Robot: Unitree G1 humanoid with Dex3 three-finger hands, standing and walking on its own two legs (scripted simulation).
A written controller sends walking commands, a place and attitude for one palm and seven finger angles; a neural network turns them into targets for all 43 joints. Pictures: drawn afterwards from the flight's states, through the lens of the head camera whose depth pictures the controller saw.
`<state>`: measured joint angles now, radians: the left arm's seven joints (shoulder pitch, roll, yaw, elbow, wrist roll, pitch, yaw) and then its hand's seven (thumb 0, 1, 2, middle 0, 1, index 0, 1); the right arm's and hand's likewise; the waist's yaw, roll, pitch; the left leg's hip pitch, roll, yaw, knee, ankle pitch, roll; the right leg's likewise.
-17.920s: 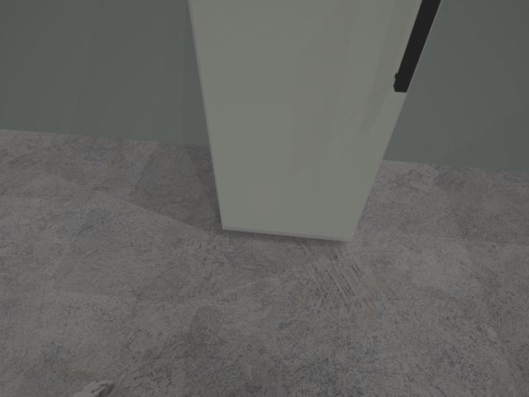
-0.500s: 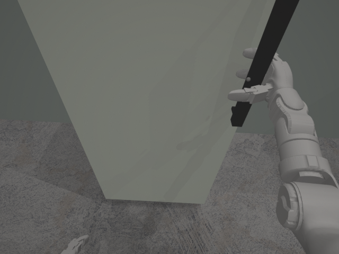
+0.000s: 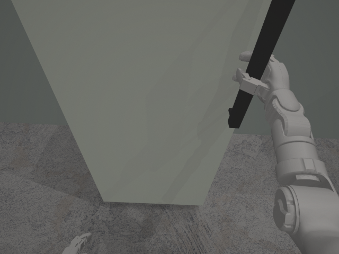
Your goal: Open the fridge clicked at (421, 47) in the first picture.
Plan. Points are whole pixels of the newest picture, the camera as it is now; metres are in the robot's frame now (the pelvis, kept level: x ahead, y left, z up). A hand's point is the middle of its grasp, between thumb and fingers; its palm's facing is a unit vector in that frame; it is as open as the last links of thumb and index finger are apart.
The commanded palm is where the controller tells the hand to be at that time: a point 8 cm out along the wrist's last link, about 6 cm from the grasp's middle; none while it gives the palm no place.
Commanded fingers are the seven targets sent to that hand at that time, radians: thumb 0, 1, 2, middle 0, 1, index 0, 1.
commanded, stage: grip the handle and tug to test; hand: right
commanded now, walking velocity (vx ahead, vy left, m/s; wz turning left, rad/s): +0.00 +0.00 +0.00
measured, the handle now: (257, 51) +0.49 -0.14 +0.27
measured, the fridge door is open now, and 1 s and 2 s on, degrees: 0 1 20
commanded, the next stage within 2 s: pull the door a little, standing still in 0.76 s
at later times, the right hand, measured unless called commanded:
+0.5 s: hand (245, 80) +0.45 -0.12 +0.22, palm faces -0.04 +1.00 +0.00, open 5.8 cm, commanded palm +0.41 -0.17 +0.22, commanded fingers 0.00 -0.90 -0.90 0.45 1.40 0.45 1.40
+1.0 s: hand (245, 82) +0.44 -0.12 +0.22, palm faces -0.05 +1.00 +0.01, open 6.0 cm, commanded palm +0.40 -0.17 +0.22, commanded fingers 0.00 -0.90 -0.90 0.45 1.40 0.45 1.40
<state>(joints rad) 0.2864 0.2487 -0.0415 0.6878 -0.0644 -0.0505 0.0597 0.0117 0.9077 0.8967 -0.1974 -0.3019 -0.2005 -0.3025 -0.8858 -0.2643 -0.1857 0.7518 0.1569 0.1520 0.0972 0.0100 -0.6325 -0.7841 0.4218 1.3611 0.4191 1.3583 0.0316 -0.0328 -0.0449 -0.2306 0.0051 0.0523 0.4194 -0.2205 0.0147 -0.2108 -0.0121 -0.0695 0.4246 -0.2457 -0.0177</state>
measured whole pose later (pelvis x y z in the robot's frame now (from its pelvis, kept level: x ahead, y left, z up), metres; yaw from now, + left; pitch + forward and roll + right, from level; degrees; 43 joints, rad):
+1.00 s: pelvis +0.04 +0.00 +0.00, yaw +1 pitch +2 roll +0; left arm 0.20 0.25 -0.04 0.62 -0.06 0.05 0.05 0.01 0.91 0.90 -0.20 -0.30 -0.20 -0.30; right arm -0.63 -0.23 -0.19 0.27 0.18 0.38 0.09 0.01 -0.66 -0.75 0.39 1.40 0.38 1.40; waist 0.01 -0.04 -0.06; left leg -0.15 -0.01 0.04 0.38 -0.26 0.02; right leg -0.13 -0.02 -0.07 0.38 -0.28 -0.01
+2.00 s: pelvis -0.06 +0.02 +0.00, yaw +0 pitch +1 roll -1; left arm 0.17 0.16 -0.03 0.57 0.00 0.05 0.06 0.01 0.91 0.90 -0.20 -0.30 -0.20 -0.30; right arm -0.10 -0.26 -0.03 -0.35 0.04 -0.01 -0.12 -0.13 -0.57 -0.65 0.42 1.40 0.15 1.30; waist 0.07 -0.01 0.07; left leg -0.32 -0.01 0.06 0.47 -0.16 0.02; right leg -0.29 -0.01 0.01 0.45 -0.17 0.02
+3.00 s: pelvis -0.05 +0.36 -0.01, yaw -46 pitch +0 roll +3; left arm 0.07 0.14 0.02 0.60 0.00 -0.10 0.02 0.01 0.91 0.90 -0.20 -0.30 -0.20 -0.30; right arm -0.10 -0.24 0.01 -0.54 0.03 -0.07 -0.02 -0.15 -0.52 -0.82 0.49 1.40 0.14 1.25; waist -0.01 -0.04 0.22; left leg -0.46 0.00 -0.01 0.84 -0.36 -0.05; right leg -0.31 -0.13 0.10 0.49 -0.20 0.08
